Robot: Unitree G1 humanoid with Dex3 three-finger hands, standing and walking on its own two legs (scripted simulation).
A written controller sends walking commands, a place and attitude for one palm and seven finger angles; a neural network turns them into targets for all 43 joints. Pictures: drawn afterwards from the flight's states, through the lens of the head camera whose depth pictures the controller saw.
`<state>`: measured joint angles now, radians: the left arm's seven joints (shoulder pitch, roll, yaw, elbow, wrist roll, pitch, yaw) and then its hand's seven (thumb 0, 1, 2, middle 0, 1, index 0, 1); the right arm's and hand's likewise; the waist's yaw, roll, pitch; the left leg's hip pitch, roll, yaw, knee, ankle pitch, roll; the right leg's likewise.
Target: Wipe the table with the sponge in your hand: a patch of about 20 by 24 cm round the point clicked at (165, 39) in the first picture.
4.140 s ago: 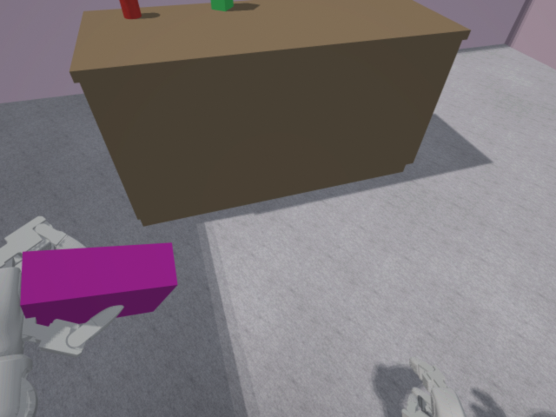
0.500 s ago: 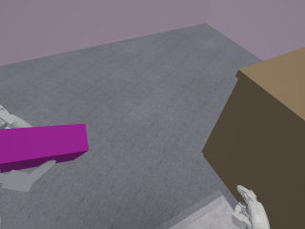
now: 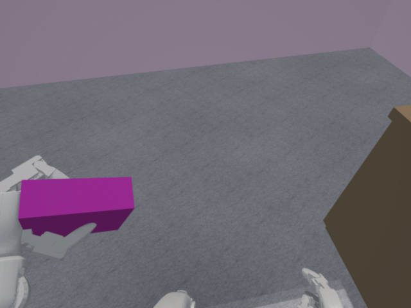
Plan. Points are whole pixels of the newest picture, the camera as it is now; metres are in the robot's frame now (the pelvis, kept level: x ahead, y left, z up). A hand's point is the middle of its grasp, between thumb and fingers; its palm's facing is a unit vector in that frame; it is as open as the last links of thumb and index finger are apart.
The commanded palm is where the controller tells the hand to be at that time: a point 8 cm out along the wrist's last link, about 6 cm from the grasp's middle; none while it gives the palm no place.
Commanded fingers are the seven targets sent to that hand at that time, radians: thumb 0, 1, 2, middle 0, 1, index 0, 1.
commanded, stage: walk to a spot facing it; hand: left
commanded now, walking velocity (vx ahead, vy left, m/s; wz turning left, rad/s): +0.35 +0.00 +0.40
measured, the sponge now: (95, 208) +0.23 +0.19 +0.15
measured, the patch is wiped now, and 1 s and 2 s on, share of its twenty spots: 0.00 0.00 0.00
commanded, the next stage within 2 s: turn to face it in 1.00 s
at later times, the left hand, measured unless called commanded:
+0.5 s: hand (31, 173) +0.26 +0.29 +0.18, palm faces +0.49 -0.74 -0.45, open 9.2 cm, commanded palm +0.19 +0.33 +0.18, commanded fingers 0.00 0.10 1.30 -1.20 -1.60 -1.20 -1.60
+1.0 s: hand (90, 117) +0.38 +0.24 +0.19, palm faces +0.47 -0.71 -0.52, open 9.2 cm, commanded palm +0.30 +0.29 +0.18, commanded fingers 0.00 0.10 1.30 -1.20 -1.60 -1.20 -1.60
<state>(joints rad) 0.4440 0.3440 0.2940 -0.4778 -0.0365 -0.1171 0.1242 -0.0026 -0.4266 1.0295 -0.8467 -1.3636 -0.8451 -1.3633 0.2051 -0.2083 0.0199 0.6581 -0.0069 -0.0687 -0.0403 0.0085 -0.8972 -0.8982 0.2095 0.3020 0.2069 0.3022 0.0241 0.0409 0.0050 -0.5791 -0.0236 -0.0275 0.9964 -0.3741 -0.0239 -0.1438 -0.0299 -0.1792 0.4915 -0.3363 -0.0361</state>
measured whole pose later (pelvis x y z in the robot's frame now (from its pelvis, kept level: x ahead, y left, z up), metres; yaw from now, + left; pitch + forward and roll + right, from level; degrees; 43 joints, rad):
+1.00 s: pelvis +0.21 -0.02 +0.01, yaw +13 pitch +1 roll +3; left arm 0.53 0.43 0.39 -0.63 -0.03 -0.24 0.16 0.00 -0.42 1.02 -0.85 -1.36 -0.84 -1.35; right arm 0.18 -0.27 -0.06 0.57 0.00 -0.04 -0.06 0.01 -0.90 -0.90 0.20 0.30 0.20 0.30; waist -0.04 -0.04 0.12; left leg -0.55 0.08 0.14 0.88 -0.32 -0.03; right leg -0.16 -0.10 -0.24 0.47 -0.33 -0.04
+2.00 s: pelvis +0.29 -0.08 +0.00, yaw -6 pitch +2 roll +4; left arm 0.53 0.43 0.45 -0.54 -0.07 -0.22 0.16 0.00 -0.41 1.01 -0.85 -1.35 -0.84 -1.35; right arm 0.18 -0.28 -0.05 0.57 0.02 0.04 -0.01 0.01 -0.91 -0.90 0.20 0.30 0.20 0.30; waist -0.01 -0.02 0.04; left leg -0.40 0.02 0.02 0.86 -0.47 -0.08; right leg -0.40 0.11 0.08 0.43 -0.06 -0.12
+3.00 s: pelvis +0.12 -0.13 -0.01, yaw -43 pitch -1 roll +1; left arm 0.46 0.34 0.34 -0.51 -0.02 -0.15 0.14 0.00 -0.41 1.00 -0.84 -1.34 -0.84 -1.34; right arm 0.19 -0.18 0.01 0.52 0.02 -0.01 0.00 0.01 -0.90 -0.90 0.20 0.30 0.20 0.30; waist 0.06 0.01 0.07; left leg -0.23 0.15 0.18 0.59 -0.32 -0.06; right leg -0.48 -0.01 -0.06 0.96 -0.44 0.05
